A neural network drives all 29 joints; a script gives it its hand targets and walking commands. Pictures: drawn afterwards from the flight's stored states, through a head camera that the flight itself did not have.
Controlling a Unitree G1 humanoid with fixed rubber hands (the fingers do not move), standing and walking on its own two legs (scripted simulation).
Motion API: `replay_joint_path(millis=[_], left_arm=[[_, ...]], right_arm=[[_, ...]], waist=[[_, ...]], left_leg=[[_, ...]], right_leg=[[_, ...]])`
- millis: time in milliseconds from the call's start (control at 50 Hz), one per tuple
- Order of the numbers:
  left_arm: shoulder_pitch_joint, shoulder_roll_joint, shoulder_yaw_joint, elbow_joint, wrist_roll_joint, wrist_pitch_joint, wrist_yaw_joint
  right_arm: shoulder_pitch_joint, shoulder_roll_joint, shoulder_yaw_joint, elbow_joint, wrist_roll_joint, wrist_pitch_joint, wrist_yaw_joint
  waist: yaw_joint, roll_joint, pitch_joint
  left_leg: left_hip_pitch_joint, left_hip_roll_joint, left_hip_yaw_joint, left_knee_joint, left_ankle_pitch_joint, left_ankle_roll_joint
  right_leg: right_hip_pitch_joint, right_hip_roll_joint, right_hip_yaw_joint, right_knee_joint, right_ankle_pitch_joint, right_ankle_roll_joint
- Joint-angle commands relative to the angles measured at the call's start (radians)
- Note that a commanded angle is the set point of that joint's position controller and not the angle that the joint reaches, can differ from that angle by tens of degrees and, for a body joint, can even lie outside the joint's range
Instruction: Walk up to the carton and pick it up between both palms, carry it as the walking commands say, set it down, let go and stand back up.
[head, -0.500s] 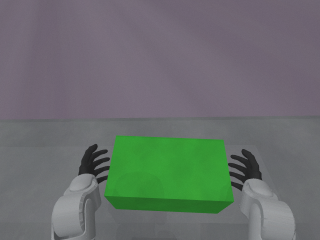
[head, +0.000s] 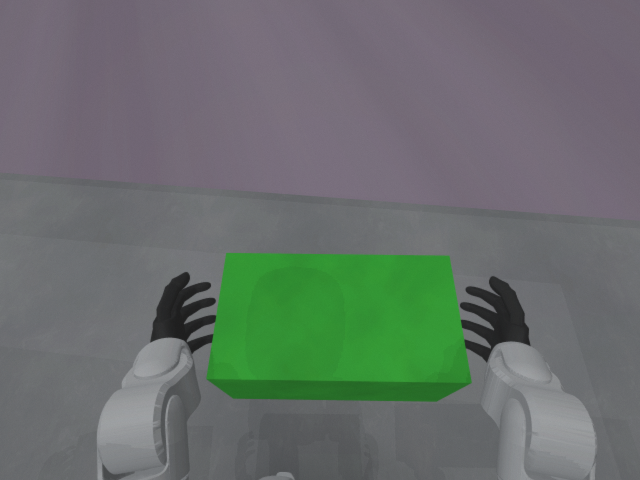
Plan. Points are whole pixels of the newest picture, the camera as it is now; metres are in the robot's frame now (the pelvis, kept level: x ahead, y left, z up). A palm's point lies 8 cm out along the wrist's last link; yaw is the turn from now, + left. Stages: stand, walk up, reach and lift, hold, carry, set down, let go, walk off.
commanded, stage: carry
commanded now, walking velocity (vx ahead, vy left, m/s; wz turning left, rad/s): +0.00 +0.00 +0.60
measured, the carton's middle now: (336, 330) +0.31 +0.00 -0.01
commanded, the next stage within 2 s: none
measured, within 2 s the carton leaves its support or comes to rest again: neither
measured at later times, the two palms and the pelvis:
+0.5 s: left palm (25, 405) +0.21 +0.33 +0.05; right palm (338, 300) +0.32 +0.00 +0.06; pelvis +0.02 +0.07 +0.00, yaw +18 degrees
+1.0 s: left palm out of the picture +0.10 +0.34 +0.11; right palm (300, 319) +0.28 +0.04 +0.10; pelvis -0.02 +0.07 +0.01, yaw +31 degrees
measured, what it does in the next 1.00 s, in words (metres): steps on the spot, turning left: left foot, then right foot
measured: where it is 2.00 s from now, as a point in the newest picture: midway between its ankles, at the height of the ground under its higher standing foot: outside the picture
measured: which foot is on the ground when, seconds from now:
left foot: up 0.00-0.28, down 0.30-0.74, up 0.76-1.00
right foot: down 0.00-0.30, up 0.32-0.72, down 0.74-1.00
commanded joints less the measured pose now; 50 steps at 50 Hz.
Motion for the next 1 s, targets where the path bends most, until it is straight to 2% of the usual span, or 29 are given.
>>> replay_joint_path(millis=[0,40,180,200,220,240,260,280,300,320,380,400,420,480,520,560,580,620,640,660,680,700,720,740,760,820,860,900,980], left_arm=[[-0.472,-0.908,-0.748,-0.102,-0.386,0.03,-0.285],[-0.475,-0.857,-0.709,-0.051,-0.369,0.043,-0.289],[-0.491,-0.877,-0.718,-0.034,-0.38,0.067,-0.302],[-0.528,-0.875,-0.733,-0.056,-0.376,0.071,-0.295],[-0.563,-0.858,-0.719,-0.076,-0.378,0.079,-0.287],[-0.569,-0.858,-0.724,-0.09,-0.381,0.075,-0.286],[-0.535,-0.907,-0.73,-0.039,-0.382,0.07,-0.292],[-0.603,-0.927,-0.77,-0.093,-0.394,0.06,-0.288],[-0.605,-0.933,-0.762,-0.107,-0.408,0.054,-0.284],[-0.538,-0.985,-0.771,-0.038,-0.393,0.056,-0.288],[-0.62,-1.014,-0.837,-0.17,-0.453,0.018,-0.276],[-0.603,-1.029,-0.846,-0.2,-0.454,0.012,-0.27],[-0.578,-1.016,-0.844,-0.217,-0.44,0.003,-0.257],[-0.544,-1.001,-0.865,-0.221,-0.45,0.004,-0.259],[-0.522,-0.952,-0.836,-0.23,-0.436,0.006,-0.248],[-0.498,-0.955,-0.835,-0.207,-0.43,0.02,-0.256],[-0.427,-0.931,-0.803,-0.134,-0.412,0.034,-0.262],[-0.43,-0.924,-0.79,-0.131,-0.408,0.044,-0.27],[-0.431,-0.915,-0.775,-0.115,-0.411,0.045,-0.267],[-0.43,-0.916,-0.767,-0.13,-0.401,0.042,-0.277],[-0.379,-0.88,-0.733,-0.07,-0.373,0.047,-0.27],[-0.414,-0.879,-0.736,-0.067,-0.381,0.049,-0.273],[-0.43,-0.881,-0.735,-0.074,-0.384,0.049,-0.28],[-0.416,-0.854,-0.722,-0.05,-0.38,0.057,-0.281],[-0.452,-0.878,-0.733,-0.084,-0.376,0.056,-0.281],[-0.461,-0.852,-0.663,0.025,-0.346,0.078,-0.293],[-0.543,-0.87,-0.672,0.007,-0.361,0.075,-0.298],[-0.521,-0.853,-0.664,-0.004,-0.355,0.082,-0.293],[-0.553,-0.848,-0.69,-0.052,-0.357,0.09,-0.278]], right_arm=[[-0.488,0.911,0.809,-0.104,0.435,0.004,0.335],[-0.459,0.874,0.783,-0.012,0.404,0.025,0.333],[-0.52,0.898,0.764,-0.01,0.399,0.046,0.333],[-0.496,0.906,0.746,0.033,0.4,0.051,0.341],[-0.445,0.907,0.719,0.072,0.391,0.057,0.347],[-0.427,0.912,0.701,0.088,0.382,0.049,0.351],[-0.495,0.908,0.709,0.024,0.401,0.033,0.348],[-0.537,0.912,0.718,-0.023,0.408,0.017,0.355],[-0.53,0.934,0.716,-0.025,0.413,0.014,0.355],[-0.598,0.93,0.739,-0.091,0.426,0.002,0.356],[-0.546,0.951,0.729,-0.119,0.425,-0.029,0.353],[-0.513,0.955,0.735,-0.141,0.427,-0.034,0.356],[-0.487,0.942,0.725,-0.144,0.427,-0.043,0.353],[-0.445,0.927,0.726,-0.15,0.423,-0.046,0.359],[-0.381,0.897,0.709,-0.141,0.403,-0.038,0.349],[-0.375,0.891,0.733,-0.147,0.401,-0.036,0.346],[-0.407,0.889,0.756,-0.161,0.408,-0.031,0.336],[-0.432,0.873,0.766,-0.176,0.406,-0.025,0.34],[-0.375,0.849,0.739,-0.131,0.372,-0.01,0.332],[-0.398,0.87,0.779,-0.141,0.39,-0.011,0.333],[-0.395,0.85,0.778,-0.115,0.381,0.004,0.325],[-0.431,0.858,0.782,-0.107,0.399,0.012,0.328],[-0.449,0.876,0.784,-0.069,0.407,0.007,0.338],[-0.412,0.859,0.76,0.0,0.392,0.013,0.337],[-0.431,0.883,0.776,-0.026,0.402,0.012,0.342],[-0.542,0.892,0.787,0.002,0.404,0.036,0.33],[-0.638,0.905,0.805,-0.03,0.423,0.036,0.335],[-0.591,0.894,0.796,0.004,0.414,0.05,0.335],[-0.531,0.895,0.767,0.054,0.397,0.068,0.342]], waist=[[-0.004,-0.132,-0.344],[-0.009,-0.267,-0.286],[-0.006,-0.349,-0.276],[-0.025,-0.27,-0.312],[-0.052,-0.109,-0.358],[-0.043,0.125,-0.378],[-0.032,0.323,-0.371],[-0.014,0.312,-0.373],[-0.006,0.167,-0.423],[-0.017,0.118,-0.373],[-0.035,0.103,-0.421],[-0.033,0.16,-0.465],[-0.034,0.218,-0.53],[-0.039,0.188,-0.494],[-0.044,0.157,-0.523],[-0.036,0.219,-0.462],[-0.039,0.16,-0.474],[-0.024,0.263,-0.5],[-0.019,0.207,-0.465],[-0.003,0.222,-0.515],[0.01,-0.023,-0.476],[-0.006,-0.344,-0.48],[-0.013,-0.272,-0.372],[-0.028,-0.16,-0.349],[-0.029,-0.072,-0.339],[-0.023,-0.196,-0.137],[-0.028,-0.196,-0.103],[-0.027,-0.143,-0.121],[-0.026,-0.202,-0.209]], left_leg=[[-0.292,0.11,-0.024,0.239,-0.035,-0.068],[-0.283,0.11,0.023,0.222,-0.013,-0.088],[-0.039,0.046,0.16,-0.208,0.135,-0.058],[0.119,0.034,0.164,-0.367,0.282,-0.042],[0.294,0.088,0.019,-0.412,0.529,0.001],[0.507,0.189,-0.247,-0.336,1.215,0.086],[0.666,0.291,-0.482,-0.327,1.711,0.168],[0.617,0.34,-0.585,-0.347,1.763,0.165],[0.565,0.335,-0.587,-0.352,1.511,0.168],[0.498,0.286,-0.502,-0.383,1.256,0.137],[0.486,0.2,-0.432,-0.408,1.028,0.115],[0.534,0.2,-0.474,-0.419,0.912,0.106],[0.605,0.193,-0.511,-0.409,0.899,0.103],[0.552,0.201,-0.499,-0.451,0.859,0.11],[0.595,0.212,-0.58,-0.491,0.813,0.107],[0.543,0.206,-0.596,-0.481,0.87,0.13],[0.55,0.189,-0.605,-0.516,0.887,0.092],[0.392,0.135,-0.5,-0.535,0.809,0.024],[0.286,0.113,-0.421,-0.565,0.807,-0.037],[0.168,0.061,-0.364,-0.482,0.739,-0.09],[-0.016,-0.023,-0.188,-0.338,0.32,-0.147],[-0.111,-0.056,-0.105,0.03,-0.146,-0.09],[-0.235,0.019,-0.062,0.248,-0.147,-0.078],[-0.299,0.049,-0.051,0.308,-0.091,-0.071],[-0.244,0.078,-0.07,0.386,-0.035,-0.074],[-0.256,0.097,-0.047,0.541,0.057,-0.089],[-0.277,0.121,-0.037,0.511,0.114,-0.1],[-0.222,0.128,-0.025,0.428,0.116,-0.096],[-0.157,0.151,0.042,0.25,0.083,-0.112]], right_leg=[[0.579,-0.413,0.06,-0.126,0.828,-0.129],[0.521,-0.385,-0.007,-0.128,0.814,-0.091],[0.429,-0.332,-0.167,0.034,0.924,0.007],[0.373,-0.309,-0.202,0.185,0.929,0.041],[0.193,-0.278,-0.158,0.312,0.616,0.082],[-0.078,-0.15,-0.119,0.482,0.237,0.126],[-0.335,0.02,-0.061,0.625,-0.338,0.145],[-0.311,-0.022,0.07,0.668,-0.388,0.132],[-0.248,-0.036,0.112,0.635,-0.367,0.12],[-0.222,-0.046,0.087,0.589,-0.356,0.123],[-0.205,0.009,0.05,0.442,-0.271,0.112],[-0.194,0.005,0.074,0.439,-0.25,0.11],[-0.213,0.017,0.114,0.427,-0.216,0.1],[-0.199,0.017,0.095,0.402,-0.193,0.109],[-0.164,0.066,0.071,0.342,-0.184,0.101],[-0.138,0.056,0.088,0.261,-0.2,0.094],[-0.091,0.098,0.049,0.169,-0.199,0.095],[0.145,0.116,0.003,-0.001,-0.139,0.07],[0.302,0.112,-0.071,-0.145,-0.12,0.082],[0.489,0.034,-0.004,-0.287,-0.003,0.051],[0.675,-0.141,0.058,-0.35,0.196,0.008],[0.619,-0.451,0.256,-0.235,0.544,-0.096],[0.522,-0.526,0.206,-0.19,0.75,-0.141],[0.499,-0.509,0.115,-0.162,0.788,-0.118],[0.425,-0.486,0.086,-0.225,0.557,-0.096],[0.237,-0.424,-0.006,-0.345,0.098,-0.055],[0.21,-0.421,-0.046,-0.337,0.093,-0.021],[0.213,-0.403,-0.061,-0.3,0.187,-0.04],[0.286,-0.409,-0.102,-0.236,0.202,-0.041]])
